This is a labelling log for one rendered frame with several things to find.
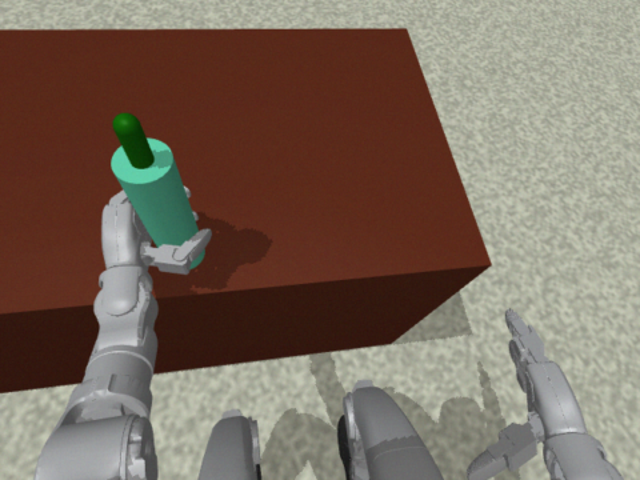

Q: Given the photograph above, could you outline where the right robot hand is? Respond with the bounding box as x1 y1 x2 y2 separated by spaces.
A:
467 309 588 480

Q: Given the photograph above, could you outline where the left robot hand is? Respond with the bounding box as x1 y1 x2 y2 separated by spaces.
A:
101 185 212 275

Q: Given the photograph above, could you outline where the bottle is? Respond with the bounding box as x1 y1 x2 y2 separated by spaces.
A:
111 113 205 270

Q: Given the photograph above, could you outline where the left robot arm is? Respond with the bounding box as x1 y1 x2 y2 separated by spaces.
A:
34 265 158 480

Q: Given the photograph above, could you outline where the right robot arm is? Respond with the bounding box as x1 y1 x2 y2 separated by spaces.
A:
543 433 624 480

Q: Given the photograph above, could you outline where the right robot foot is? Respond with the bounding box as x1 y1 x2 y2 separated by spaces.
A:
337 415 370 480

